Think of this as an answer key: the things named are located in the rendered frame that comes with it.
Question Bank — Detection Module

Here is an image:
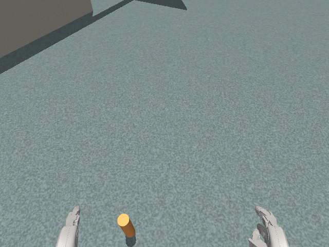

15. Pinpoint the left robot hand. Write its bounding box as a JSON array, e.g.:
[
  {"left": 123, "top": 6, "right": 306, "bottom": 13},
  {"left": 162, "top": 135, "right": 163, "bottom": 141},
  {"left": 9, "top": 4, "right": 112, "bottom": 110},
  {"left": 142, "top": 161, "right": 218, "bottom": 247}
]
[{"left": 56, "top": 206, "right": 80, "bottom": 247}]

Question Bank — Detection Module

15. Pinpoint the right robot hand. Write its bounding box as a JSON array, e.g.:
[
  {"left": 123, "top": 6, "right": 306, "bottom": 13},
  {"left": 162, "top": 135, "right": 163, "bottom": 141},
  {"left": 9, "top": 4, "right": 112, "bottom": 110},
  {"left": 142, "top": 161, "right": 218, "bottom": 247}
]
[{"left": 249, "top": 206, "right": 289, "bottom": 247}]

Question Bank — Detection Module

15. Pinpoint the can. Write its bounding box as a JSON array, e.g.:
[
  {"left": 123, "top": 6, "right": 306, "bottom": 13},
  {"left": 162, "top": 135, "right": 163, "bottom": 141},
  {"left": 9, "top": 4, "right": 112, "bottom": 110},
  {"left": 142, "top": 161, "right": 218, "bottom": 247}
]
[{"left": 117, "top": 214, "right": 135, "bottom": 238}]

